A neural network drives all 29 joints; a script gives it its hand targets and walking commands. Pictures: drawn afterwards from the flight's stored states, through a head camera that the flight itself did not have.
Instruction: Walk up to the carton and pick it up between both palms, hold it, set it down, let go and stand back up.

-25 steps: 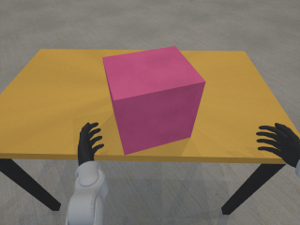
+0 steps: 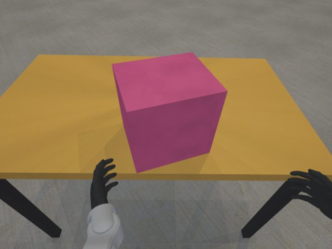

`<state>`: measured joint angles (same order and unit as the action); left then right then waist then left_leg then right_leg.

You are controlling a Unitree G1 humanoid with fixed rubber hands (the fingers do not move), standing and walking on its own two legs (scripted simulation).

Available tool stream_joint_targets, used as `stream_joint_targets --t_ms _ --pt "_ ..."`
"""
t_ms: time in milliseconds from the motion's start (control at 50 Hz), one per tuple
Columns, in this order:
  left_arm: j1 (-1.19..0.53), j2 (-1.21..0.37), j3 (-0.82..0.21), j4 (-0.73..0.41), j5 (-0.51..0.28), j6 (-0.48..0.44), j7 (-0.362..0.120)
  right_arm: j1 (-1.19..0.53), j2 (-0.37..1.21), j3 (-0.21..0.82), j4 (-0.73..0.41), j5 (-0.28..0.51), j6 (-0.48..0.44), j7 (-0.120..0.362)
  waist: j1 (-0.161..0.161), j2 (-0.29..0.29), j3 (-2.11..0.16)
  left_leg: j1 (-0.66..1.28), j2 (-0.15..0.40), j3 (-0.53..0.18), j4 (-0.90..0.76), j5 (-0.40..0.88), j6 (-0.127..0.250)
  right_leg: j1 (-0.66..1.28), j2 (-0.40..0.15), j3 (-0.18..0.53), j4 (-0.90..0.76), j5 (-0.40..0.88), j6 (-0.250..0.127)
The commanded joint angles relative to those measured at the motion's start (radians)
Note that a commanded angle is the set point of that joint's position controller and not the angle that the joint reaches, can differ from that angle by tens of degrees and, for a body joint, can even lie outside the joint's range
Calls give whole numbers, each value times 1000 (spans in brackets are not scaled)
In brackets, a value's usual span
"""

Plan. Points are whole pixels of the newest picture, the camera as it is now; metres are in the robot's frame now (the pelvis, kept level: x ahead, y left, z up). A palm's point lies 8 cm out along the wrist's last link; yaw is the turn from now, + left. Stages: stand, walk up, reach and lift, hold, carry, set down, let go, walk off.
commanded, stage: set down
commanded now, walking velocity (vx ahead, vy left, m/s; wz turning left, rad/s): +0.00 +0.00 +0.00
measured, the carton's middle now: (164, 112) +0.46 +0.06 +0.08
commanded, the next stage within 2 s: let go in 1.50 s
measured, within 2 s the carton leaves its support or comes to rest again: neither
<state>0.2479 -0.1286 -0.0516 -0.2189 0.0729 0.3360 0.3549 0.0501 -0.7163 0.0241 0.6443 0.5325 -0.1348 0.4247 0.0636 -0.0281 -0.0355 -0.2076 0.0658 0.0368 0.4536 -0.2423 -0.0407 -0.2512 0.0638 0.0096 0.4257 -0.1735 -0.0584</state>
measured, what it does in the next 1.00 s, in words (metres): stands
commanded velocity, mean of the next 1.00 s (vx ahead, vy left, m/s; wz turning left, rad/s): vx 0.00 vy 0.00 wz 0.00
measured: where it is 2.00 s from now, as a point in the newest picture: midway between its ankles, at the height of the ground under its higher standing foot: outside the picture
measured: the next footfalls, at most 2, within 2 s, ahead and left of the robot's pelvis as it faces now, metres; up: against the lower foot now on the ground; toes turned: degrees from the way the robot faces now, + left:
none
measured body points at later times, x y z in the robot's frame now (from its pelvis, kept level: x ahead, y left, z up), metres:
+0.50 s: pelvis +0.02 +0.01 +0.00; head +0.02 +0.03 +0.45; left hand +0.20 +0.21 +0.00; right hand +0.23 -0.28 -0.01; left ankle +0.00 +0.14 -0.74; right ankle +0.03 -0.09 -0.74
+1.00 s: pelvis +0.02 +0.03 +0.01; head +0.02 +0.04 +0.46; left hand +0.18 +0.24 -0.05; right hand +0.21 -0.23 -0.05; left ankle +0.00 +0.14 -0.74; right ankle +0.03 -0.09 -0.74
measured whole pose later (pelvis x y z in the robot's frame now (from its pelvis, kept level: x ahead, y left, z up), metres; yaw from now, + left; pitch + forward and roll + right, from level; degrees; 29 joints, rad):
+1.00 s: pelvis +0.02 +0.03 +0.01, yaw +1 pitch -1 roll -1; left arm 0.31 0.09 -0.01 0.20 0.02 0.20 0.15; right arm 0.18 -0.35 -0.03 0.64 0.16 -0.14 0.21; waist 0.05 -0.02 0.03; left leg -0.12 0.03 0.03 0.36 -0.22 -0.01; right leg -0.14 0.02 0.01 0.32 -0.15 -0.01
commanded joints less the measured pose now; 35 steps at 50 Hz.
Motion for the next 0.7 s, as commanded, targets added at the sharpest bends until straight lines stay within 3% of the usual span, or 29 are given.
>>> stream_joint_targets --t_ms 0,140,360,460,680 --pt "-95 -19 -27 -143 12 -66 -16 -133 -254 -112 -108 -15 -43 -7 -4 -120 -90 -40 -31 -34 -44 63 21 74 -70 154 -104 -56 -61" --pt "-29 20 -11 -100 9 -96 -46 -62 -190 -123 -129 -67 -42 -30 -11 -120 -77 -36 -36 -28 -53 55 27 88 -76 145 -102 -45 -42" --pt "50 83 11 -49 -3 -114 -93 6 -119 -128 -163 -130 -42 -79 -13 -92 -89 92 -41 -31 -80 212 19 99 -41 70 -115 160 -37" --pt "61 118 25 1 -11 -120 -116 32 -66 -128 -173 -174 -28 -97 -13 -92 -67 94 -43 -28 -101 205 23 115 -47 66 -133 160 -29" --pt "52 183 36 135 -17 -152 -156 63 59 -122 -129 -258 -24 -140 -15 -36 -40 109 -46 -22 -122 204 17 111 -60 48 -156 120 -17"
